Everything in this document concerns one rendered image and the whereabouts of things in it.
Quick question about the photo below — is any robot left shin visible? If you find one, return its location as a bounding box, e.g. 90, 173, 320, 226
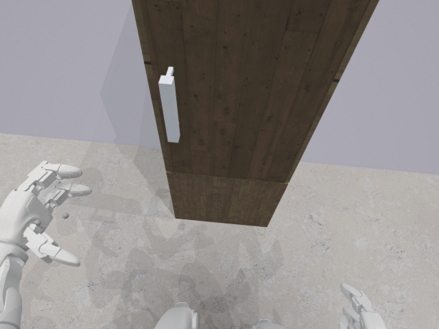
176, 302, 189, 308

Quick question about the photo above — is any robot left hand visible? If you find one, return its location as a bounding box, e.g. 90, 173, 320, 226
0, 161, 92, 267

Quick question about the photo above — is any handle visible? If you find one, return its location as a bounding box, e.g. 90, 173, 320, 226
158, 66, 180, 143

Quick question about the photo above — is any robot left forearm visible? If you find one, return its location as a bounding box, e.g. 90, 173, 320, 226
0, 241, 29, 329

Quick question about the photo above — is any robot left thigh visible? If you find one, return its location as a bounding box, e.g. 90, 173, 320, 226
154, 307, 198, 329

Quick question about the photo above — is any robot right hand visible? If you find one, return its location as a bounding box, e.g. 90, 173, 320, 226
339, 282, 387, 329

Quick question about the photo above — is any cupboard door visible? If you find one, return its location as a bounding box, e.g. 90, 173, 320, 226
140, 0, 371, 183

